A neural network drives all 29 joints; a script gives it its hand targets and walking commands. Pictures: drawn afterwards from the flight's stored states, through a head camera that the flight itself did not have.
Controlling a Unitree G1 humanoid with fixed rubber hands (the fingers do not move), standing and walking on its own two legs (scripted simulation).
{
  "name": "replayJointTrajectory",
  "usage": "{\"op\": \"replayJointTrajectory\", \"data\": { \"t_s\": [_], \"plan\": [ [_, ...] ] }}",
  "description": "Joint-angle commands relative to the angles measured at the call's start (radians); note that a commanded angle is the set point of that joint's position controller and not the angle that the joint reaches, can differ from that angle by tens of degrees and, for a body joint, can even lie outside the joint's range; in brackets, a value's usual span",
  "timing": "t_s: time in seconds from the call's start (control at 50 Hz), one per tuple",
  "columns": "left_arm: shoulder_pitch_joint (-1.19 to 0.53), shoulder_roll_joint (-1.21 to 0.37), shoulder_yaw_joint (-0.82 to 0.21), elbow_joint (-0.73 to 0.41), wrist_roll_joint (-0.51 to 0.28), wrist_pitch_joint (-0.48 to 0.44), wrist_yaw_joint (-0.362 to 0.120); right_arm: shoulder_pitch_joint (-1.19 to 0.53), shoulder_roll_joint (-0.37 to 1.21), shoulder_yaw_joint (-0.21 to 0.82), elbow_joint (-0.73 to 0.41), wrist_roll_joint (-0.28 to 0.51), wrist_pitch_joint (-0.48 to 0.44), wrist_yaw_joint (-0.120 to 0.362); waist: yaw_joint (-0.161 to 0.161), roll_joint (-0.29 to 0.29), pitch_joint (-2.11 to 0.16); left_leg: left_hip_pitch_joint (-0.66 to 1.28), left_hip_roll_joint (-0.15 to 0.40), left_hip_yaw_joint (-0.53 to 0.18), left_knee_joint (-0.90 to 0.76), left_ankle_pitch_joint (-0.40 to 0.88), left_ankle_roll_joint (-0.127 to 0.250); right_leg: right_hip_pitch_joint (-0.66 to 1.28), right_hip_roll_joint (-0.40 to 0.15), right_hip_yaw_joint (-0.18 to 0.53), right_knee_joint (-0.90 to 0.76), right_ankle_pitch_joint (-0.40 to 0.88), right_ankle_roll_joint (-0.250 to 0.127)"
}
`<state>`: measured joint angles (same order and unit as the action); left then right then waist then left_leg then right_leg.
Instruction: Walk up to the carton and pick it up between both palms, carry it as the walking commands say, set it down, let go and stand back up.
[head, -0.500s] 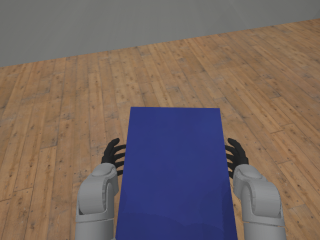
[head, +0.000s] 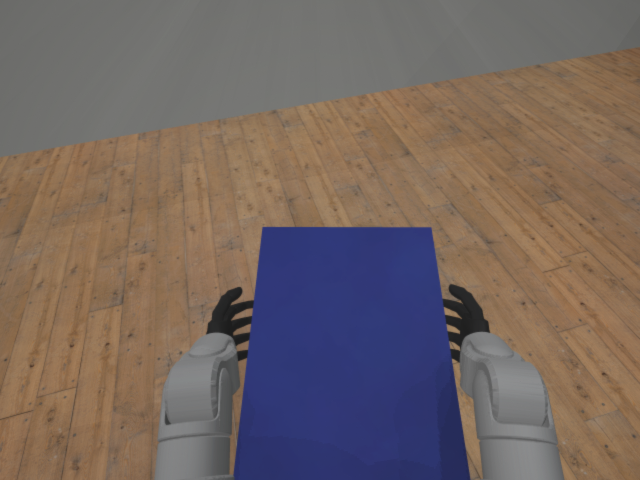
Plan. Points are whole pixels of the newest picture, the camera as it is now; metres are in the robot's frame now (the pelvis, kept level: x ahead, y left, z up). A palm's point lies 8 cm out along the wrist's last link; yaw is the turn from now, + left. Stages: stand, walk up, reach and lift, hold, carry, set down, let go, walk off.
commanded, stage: carry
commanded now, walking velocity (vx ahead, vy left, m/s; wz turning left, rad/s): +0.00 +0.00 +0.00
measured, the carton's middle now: (344, 369) +0.27 +0.00 -0.03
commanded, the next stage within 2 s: none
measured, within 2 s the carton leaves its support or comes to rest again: neither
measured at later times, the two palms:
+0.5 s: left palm (224, 326) +0.29 +0.16 +0.05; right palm (465, 328) +0.29 -0.15 +0.04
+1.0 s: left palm (236, 307) +0.32 +0.15 +0.05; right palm (468, 310) +0.32 -0.16 +0.04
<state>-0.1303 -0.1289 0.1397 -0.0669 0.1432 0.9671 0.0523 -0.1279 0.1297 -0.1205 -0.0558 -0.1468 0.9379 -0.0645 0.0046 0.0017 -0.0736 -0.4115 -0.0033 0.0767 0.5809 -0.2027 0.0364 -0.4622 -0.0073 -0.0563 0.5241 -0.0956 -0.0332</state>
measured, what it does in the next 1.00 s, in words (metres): shifts its weight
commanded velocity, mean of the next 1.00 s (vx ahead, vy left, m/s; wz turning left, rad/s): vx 0.00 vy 0.00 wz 0.00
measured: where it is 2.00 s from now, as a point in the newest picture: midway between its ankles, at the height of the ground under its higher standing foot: outside the picture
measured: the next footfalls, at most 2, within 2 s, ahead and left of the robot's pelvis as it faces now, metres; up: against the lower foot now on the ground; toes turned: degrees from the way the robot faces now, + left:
none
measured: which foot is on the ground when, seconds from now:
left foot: down 0.00-1.00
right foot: down 0.00-1.00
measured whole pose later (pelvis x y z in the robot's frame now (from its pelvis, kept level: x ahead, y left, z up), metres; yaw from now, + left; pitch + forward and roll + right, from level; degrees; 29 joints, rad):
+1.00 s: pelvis +0.05 -0.01 +0.00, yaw +0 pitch +2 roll +0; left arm -0.14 -0.13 0.14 0.00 0.14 0.87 0.06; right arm -0.12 0.13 -0.13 0.00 -0.14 0.83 -0.07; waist 0.01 0.02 -0.08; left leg -0.34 0.01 0.07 0.60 -0.29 0.02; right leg -0.41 0.00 -0.07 0.57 -0.20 -0.04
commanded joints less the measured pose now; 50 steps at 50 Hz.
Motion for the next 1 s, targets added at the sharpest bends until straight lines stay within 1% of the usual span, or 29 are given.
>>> {"op": "replayJointTrajectory", "data": {
  "t_s": [0.0, 0.04, 0.06, 0.08, 0.14, 0.2, 0.22, 0.24, 0.26, 0.28, 0.32, 0.34, 0.38, 0.4, 0.42, 0.48, 0.52, 0.54, 0.62, 0.68, 0.7, 0.72, 0.76, 0.78, 0.82, 0.86, 0.88, 0.96, 0.98],
  "plan": [
    [-0.578, -0.695, -0.562, -0.171, -0.272, -0.072, -0.188, -0.536, 0.766, 0.563, -0.096, 0.259, -0.046, 0.184, 0.002, 0.005, -0.308, 0.041, 0.122, -0.148, -0.182, -0.282, 0.037, 0.147, -0.090, 0.123, -0.118, -0.308, -0.003],
    [-0.596, -0.723, -0.618, -0.283, -0.322, -0.070, -0.182, -0.546, 0.780, 0.626, -0.207, 0.305, -0.042, 0.180, 0.004, 0.017, -0.345, 0.047, 0.120, -0.153, -0.183, -0.260, 0.043, 0.186, -0.089, 0.112, -0.103, -0.263, 0.000],
    [-0.549, -0.707, -0.576, -0.183, -0.276, -0.075, -0.185, -0.501, 0.754, 0.574, -0.118, 0.251, -0.047, 0.182, 0.004, 0.016, -0.348, 0.044, 0.118, -0.152, -0.174, -0.257, 0.043, 0.190, -0.091, 0.112, -0.103, -0.257, 0.002],
    [-0.571, -0.710, -0.594, -0.248, -0.293, -0.091, -0.182, -0.526, 0.753, 0.598, -0.188, 0.273, -0.061, 0.182, 0.005, 0.003, -0.367, 0.063, 0.113, -0.141, -0.179, -0.257, 0.044, 0.181, -0.095, 0.111, -0.095, -0.269, -0.003],
    [-0.516, -0.683, -0.533, -0.136, -0.233, -0.117, -0.175, -0.465, 0.717, 0.531, -0.071, 0.213, -0.088, 0.178, 0.008, -0.002, -0.342, 0.070, 0.132, -0.161, -0.187, -0.223, 0.045, 0.178, -0.092, 0.120, -0.096, -0.208, -0.001],
    [-0.583, -0.703, -0.614, -0.305, -0.306, -0.132, -0.174, -0.494, 0.755, 0.612, -0.199, 0.275, -0.101, 0.169, 0.005, -0.016, -0.390, 0.111, 0.122, -0.134, -0.143, -0.181, 0.037, 0.192, -0.111, 0.130, -0.104, -0.195, -0.009],
    [-0.621, -0.719, -0.628, -0.335, -0.328, -0.129, -0.173, -0.520, 0.752, 0.612, -0.236, 0.283, -0.103, 0.171, 0.006, 0.034, -0.392, 0.101, 0.122, -0.151, -0.170, -0.178, 0.041, 0.196, -0.101, 0.122, -0.085, -0.176, -0.005],
    [-0.565, -0.703, -0.586, -0.238, -0.285, -0.134, -0.170, -0.509, 0.729, 0.577, -0.172, 0.254, -0.107, 0.169, 0.007, 0.026, -0.379, 0.115, 0.139, -0.155, -0.179, -0.164, 0.045, 0.186, -0.087, 0.095, -0.058, -0.134, 0.001],
    [-0.560, -0.689, -0.595, -0.290, -0.294, -0.132, -0.167, -0.511, 0.724, 0.593, -0.213, 0.266, -0.109, 0.166, 0.007, 0.044, -0.394, 0.122, 0.145, -0.154, -0.168, -0.146, 0.047, 0.200, -0.085, 0.094, -0.056, -0.103, -0.001],
    [-0.516, -0.679, -0.556, -0.186, -0.253, -0.131, -0.167, -0.493, 0.711, 0.565, -0.144, 0.240, -0.108, 0.163, 0.010, 0.030, -0.390, 0.091, 0.148, -0.161, -0.171, -0.140, 0.047, 0.231, -0.084, 0.084, -0.050, -0.101, -0.001],
    [-0.490, -0.655, -0.551, -0.202, -0.250, -0.146, -0.167, -0.491, 0.685, 0.586, -0.191, 0.240, -0.120, 0.163, 0.008, -0.042, -0.376, 0.089, 0.124, -0.127, -0.136, -0.149, 0.042, 0.223, -0.099, 0.114, -0.079, -0.108, -0.006],
    [-0.519, -0.676, -0.598, -0.263, -0.277, -0.136, -0.166, -0.486, 0.711, 0.615, -0.225, 0.261, -0.107, 0.162, 0.005, -0.025, -0.376, 0.122, 0.124, -0.132, -0.137, -0.136, 0.042, 0.196, -0.110, 0.122, -0.080, -0.134, -0.011],
    [-0.493, -0.663, -0.562, -0.191, -0.246, -0.142, -0.167, -0.443, 0.691, 0.571, -0.136, 0.224, -0.110, 0.169, 0.003, -0.005, -0.384, 0.140, 0.132, -0.133, -0.134, -0.085, 0.040, 0.189, -0.106, 0.110, -0.069, -0.094, -0.007],
    [-0.528, -0.674, -0.588, -0.254, -0.271, -0.137, -0.165, -0.492, 0.710, 0.601, -0.201, 0.258, -0.109, 0.167, 0.006, -0.006, -0.394, 0.131, 0.136, -0.144, -0.140, -0.068, 0.041, 0.209, -0.116, 0.114, -0.061, -0.072, -0.005],
    [-0.507, -0.672, -0.565, -0.168, -0.249, -0.138, -0.168, -0.452, 0.699, 0.554, -0.106, 0.226, -0.110, 0.168, 0.009, 0.031, -0.384, 0.117, 0.134, -0.144, -0.147, -0.075, 0.040, 0.217, -0.099, 0.101, -0.054, -0.066, 0.002],
    [-0.478, -0.653, -0.534, -0.106, -0.218, -0.152, -0.168, -0.456, 0.687, 0.544, -0.068, 0.207, -0.120, 0.171, 0.008, -0.015, -0.351, 0.115, 0.152, -0.153, -0.160, -0.079, 0.049, 0.216, -0.098, 0.098, -0.051, -0.092, -0.003],
    [-0.557, -0.672, -0.564, -0.219, -0.256, -0.172, -0.165, -0.495, 0.703, 0.573, -0.144, 0.235, -0.135, 0.171, 0.008, -0.022, -0.353, 0.126, 0.148, -0.151, -0.149, -0.092, 0.048, 0.206, -0.099, 0.098, -0.054, -0.075, -0.004],
    [-0.537, -0.668, -0.537, -0.150, -0.230, -0.179, -0.166, -0.496, 0.675, 0.544, -0.109, 0.210, -0.144, 0.169, 0.007, 0.005, -0.361, 0.130, 0.156, -0.160, -0.150, -0.057, 0.045, 0.204, -0.100, 0.101, -0.048, -0.062, -0.007],
    [-0.567, -0.687, -0.557, -0.194, -0.266, -0.174, -0.163, -0.566, 0.707, 0.583, -0.177, 0.258, -0.143, 0.163, 0.001, -0.024, -0.325, 0.127, 0.132, -0.127, -0.109, -0.026, 0.034, 0.184, -0.126, 0.132, -0.077, -0.037, -0.010],
    [-0.517, -0.648, -0.539, -0.170, -0.244, -0.171, -0.161, -0.474, 0.690, 0.559, -0.109, 0.230, -0.136, 0.160, 0.003, -0.027, -0.394, 0.161, 0.132, -0.135, -0.095, 0.028, 0.038, 0.233, -0.134, 0.141, -0.066, 0.021, -0.017],
    [-0.543, -0.666, -0.560, -0.209, -0.267, -0.171, -0.160, -0.477, 0.692, 0.567, -0.138, 0.240, -0.137, 0.160, 0.004, 0.018, -0.387, 0.156, 0.125, -0.126, -0.093, 0.026, 0.034, 0.234, -0.126, 0.124, -0.058, 0.027, -0.014],
    [-0.520, -0.653, -0.532, -0.132, -0.234, -0.167, -0.165, -0.464, 0.683, 0.543, -0.086, 0.213, -0.133, 0.163, 0.002, -0.023, -0.373, 0.151, 0.132, -0.122, -0.095, -0.012, 0.033, 0.222, -0.124, 0.121, -0.063, -0.016, -0.012],
    [-0.496, -0.656, -0.546, -0.129, -0.235, -0.162, -0.162, -0.445, 0.677, 0.544, -0.082, 0.218, -0.128, 0.166, 0.006, 0.034, -0.390, 0.176, 0.144, -0.142, -0.113, 0.034, 0.036, 0.222, -0.120, 0.123, -0.043, 0.004, -0.010],
    [-0.542, -0.661, -0.567, -0.209, -0.257, -0.164, -0.162, -0.468, 0.689, 0.569, -0.128, 0.235, -0.127, 0.167, 0.007, 0.008, -0.403, 0.167, 0.150, -0.143, -0.098, 0.049, 0.038, 0.235, -0.119, 0.120, -0.046, 0.035, -0.012],
    [-0.535, -0.667, -0.528, -0.095, -0.227, -0.162, -0.166, -0.464, 0.687, 0.522, -0.032, 0.201, -0.128, 0.170, 0.001, -0.002, -0.357, 0.144, 0.135, -0.131, -0.099, 0.026, 0.034, 0.231, -0.120, 0.115, -0.059, 0.025, -0.017],
    [-0.567, -0.670, -0.571, -0.213, -0.271, -0.163, -0.162, -0.505, 0.711, 0.579, -0.141, 0.255, -0.127, 0.168, 0.002, -0.031, -0.387, 0.158, 0.134, -0.116, -0.089, 0.043, 0.029, 0.254, -0.129, 0.118, -0.045, 0.080, -0.016],
    [-0.547, -0.659, -0.528, -0.139, -0.228, -0.168, -0.163, -0.504, 0.697, 0.537, -0.076, 0.226, -0.131, 0.171, 0.001, -0.023, -0.385, 0.169, 0.136, -0.136, -0.095, 0.044, 0.034, 0.225, -0.131, 0.135, -0.057, 0.042, -0.020],
    [-0.545, -0.688, -0.549, -0.156, -0.249, -0.164, -0.166, -0.549, 0.704, 0.579, -0.161, 0.251, -0.131, 0.168, 0.000, -0.037, -0.351, 0.149, 0.133, -0.131, -0.091, 0.024, 0.031, 0.218, -0.130, 0.138, -0.071, 0.013, -0.021],
    [-0.501, -0.657, -0.516, -0.092, -0.218, -0.169, -0.164, -0.483, 0.704, 0.546, -0.056, 0.228, -0.131, 0.171, 0.001, -0.032, -0.348, 0.156, 0.140, -0.115, -0.087, 0.034, 0.028, 0.227, -0.130, 0.125, -0.060, 0.033, -0.017]
  ]
}}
